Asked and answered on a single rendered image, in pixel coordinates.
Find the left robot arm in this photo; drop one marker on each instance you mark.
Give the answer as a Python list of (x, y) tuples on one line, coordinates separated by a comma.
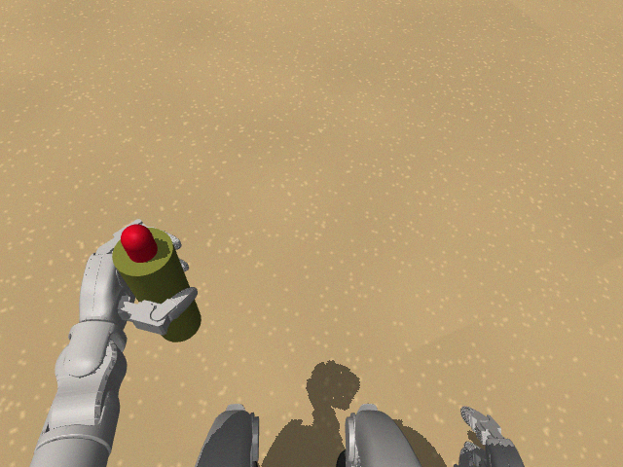
[(80, 427)]

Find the bottle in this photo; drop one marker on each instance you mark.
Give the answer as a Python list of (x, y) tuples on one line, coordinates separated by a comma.
[(147, 261)]

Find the left robot hand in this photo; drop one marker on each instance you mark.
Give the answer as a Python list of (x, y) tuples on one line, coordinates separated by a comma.
[(105, 295)]

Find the right robot hand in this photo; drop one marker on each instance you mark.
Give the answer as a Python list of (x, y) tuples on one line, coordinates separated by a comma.
[(500, 452)]

